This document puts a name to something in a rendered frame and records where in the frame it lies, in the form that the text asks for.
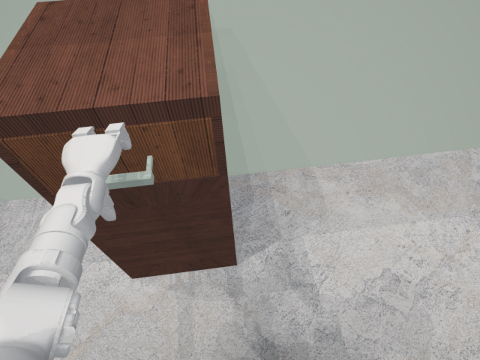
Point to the robot left forearm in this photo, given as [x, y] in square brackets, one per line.
[57, 250]

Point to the cabinet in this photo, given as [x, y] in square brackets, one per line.
[83, 63]

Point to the robot left hand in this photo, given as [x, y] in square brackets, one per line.
[98, 154]

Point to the drawer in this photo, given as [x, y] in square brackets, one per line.
[180, 149]

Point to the robot left upper arm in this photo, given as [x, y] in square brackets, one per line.
[37, 322]

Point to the handle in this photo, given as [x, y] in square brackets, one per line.
[132, 179]

